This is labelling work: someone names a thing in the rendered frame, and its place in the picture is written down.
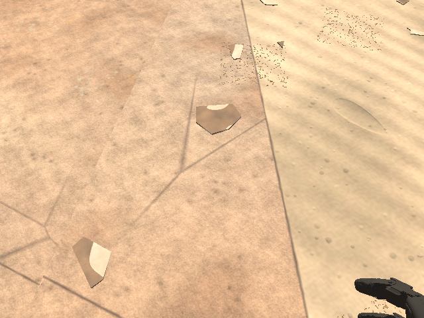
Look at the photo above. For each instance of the right robot hand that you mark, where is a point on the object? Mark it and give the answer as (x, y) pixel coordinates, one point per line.
(395, 292)

